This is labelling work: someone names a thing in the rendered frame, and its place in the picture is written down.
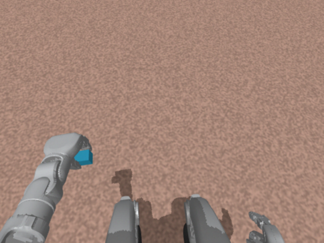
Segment small box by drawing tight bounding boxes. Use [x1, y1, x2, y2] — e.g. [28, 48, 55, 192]
[74, 150, 93, 166]

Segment left robot arm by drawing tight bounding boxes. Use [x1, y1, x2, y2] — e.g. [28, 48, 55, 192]
[0, 153, 71, 243]

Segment right robot hand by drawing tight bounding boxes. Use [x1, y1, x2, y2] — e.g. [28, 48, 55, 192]
[246, 212, 285, 243]

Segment left robot hand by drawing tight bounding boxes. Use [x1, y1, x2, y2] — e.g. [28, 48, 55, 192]
[44, 133, 92, 170]

